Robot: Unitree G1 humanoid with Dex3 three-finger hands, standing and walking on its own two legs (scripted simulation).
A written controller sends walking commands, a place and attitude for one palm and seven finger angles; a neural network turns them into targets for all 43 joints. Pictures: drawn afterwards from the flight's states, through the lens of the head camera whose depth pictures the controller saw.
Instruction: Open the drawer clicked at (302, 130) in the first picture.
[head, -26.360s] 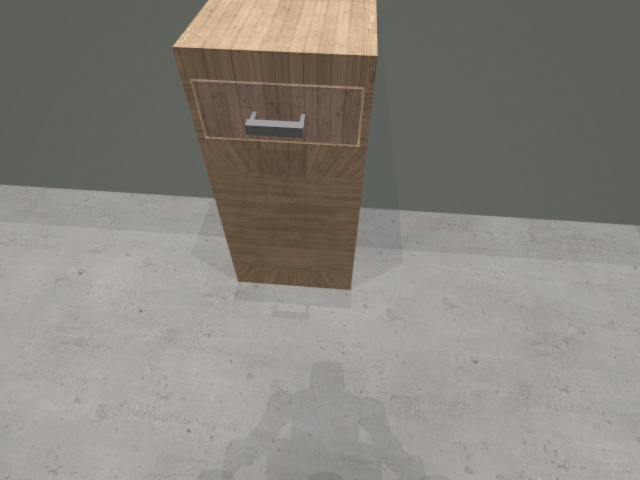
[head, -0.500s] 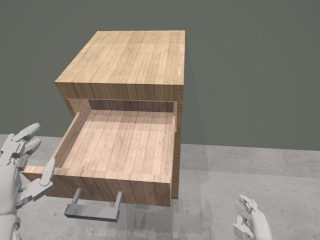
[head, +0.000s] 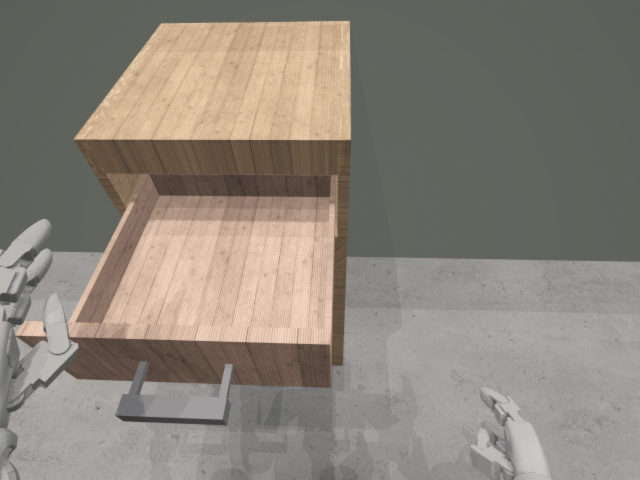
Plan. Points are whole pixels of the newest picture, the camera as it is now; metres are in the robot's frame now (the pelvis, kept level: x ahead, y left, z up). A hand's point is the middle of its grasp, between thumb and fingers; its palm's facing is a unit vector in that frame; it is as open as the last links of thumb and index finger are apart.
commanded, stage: step back with the hand held close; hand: left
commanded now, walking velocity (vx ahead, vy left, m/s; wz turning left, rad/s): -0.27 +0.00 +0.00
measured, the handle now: (179, 390) +0.23 +0.21 -0.03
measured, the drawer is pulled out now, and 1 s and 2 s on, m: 0.30 0.30 0.30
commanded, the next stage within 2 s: stop stepping back and stand still in 0.94 s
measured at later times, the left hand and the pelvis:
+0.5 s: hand (17, 432) +0.13 +0.25 +0.16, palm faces +0.35 -0.81 -0.46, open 7.4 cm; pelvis -0.06 +0.01 -0.01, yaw +0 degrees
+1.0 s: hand out of the picture +0.04 +0.20 +0.16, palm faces +0.24 -0.83 -0.50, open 7.4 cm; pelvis -0.18 -0.02 -0.01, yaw -3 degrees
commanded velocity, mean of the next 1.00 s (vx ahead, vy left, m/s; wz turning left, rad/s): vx -0.33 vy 0.00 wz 0.01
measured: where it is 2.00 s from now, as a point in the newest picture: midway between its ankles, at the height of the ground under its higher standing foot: outside the picture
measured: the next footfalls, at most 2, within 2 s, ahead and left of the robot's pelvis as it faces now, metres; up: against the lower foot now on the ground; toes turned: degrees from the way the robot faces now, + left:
left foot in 0.66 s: -0.04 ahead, +0.13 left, +0.00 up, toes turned +1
right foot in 0.98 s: -0.26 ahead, -0.14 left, +0.00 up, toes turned -1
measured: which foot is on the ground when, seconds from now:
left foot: down 0.00-0.50, up 0.52-0.64, down 0.66-1.00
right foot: down 0.00-0.68, up 0.70-0.96, down 0.98-1.00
